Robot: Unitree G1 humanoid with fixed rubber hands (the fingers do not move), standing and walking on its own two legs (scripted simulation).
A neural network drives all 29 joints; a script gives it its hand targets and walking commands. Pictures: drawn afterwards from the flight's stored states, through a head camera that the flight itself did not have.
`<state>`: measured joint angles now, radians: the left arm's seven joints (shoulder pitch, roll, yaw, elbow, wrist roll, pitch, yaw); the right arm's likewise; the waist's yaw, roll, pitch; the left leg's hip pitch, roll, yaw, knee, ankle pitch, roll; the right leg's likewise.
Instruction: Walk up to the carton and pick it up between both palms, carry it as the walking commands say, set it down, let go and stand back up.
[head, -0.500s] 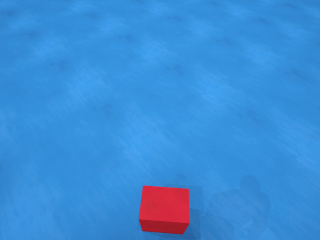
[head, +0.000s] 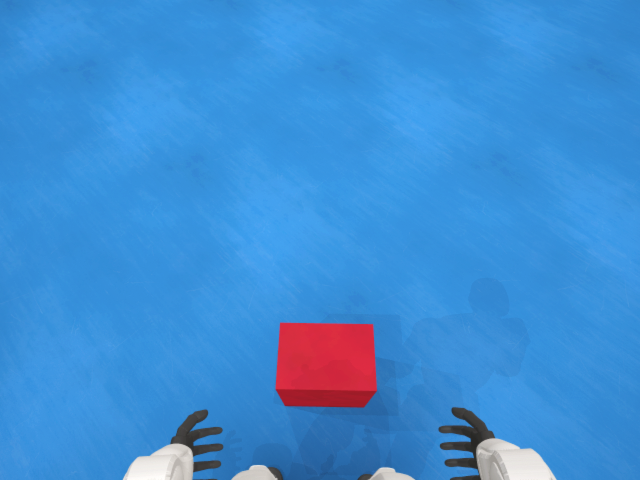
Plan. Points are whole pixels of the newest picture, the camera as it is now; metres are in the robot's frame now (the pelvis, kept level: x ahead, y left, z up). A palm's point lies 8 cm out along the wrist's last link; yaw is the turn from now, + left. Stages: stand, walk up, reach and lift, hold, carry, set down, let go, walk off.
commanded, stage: reach and lift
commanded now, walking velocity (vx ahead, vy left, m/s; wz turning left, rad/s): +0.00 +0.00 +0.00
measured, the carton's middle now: (325, 368) +0.37 +0.00 -0.61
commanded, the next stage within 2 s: none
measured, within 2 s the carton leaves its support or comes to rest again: neither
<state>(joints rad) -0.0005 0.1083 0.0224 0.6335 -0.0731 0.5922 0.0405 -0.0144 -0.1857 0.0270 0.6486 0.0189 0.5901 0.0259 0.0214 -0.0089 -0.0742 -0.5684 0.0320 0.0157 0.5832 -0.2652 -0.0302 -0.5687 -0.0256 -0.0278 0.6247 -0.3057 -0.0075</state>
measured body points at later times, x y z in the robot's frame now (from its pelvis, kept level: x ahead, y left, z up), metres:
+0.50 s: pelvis -0.11 +0.01 -0.07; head +0.03 +0.01 +0.36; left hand +0.18 +0.22 -0.17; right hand +0.21 -0.21 -0.17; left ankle +0.00 +0.14 -0.72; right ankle -0.02 -0.11 -0.72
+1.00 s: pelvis -0.08 +0.00 -0.11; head +0.18 -0.01 +0.26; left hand +0.35 +0.21 -0.21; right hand +0.38 -0.21 -0.21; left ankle +0.00 +0.14 -0.73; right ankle -0.02 -0.11 -0.73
